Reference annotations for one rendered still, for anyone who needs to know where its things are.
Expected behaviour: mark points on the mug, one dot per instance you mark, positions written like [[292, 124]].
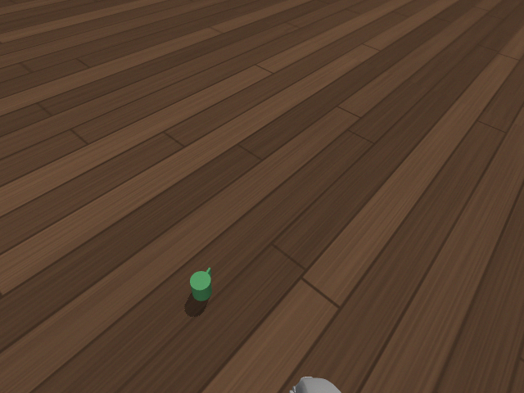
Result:
[[201, 285]]

